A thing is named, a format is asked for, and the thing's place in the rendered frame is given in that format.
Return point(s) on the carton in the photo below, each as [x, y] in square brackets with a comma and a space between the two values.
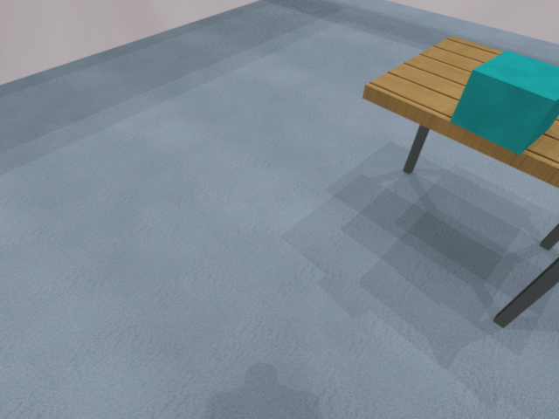
[511, 100]

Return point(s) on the table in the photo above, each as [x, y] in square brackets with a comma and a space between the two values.
[426, 89]

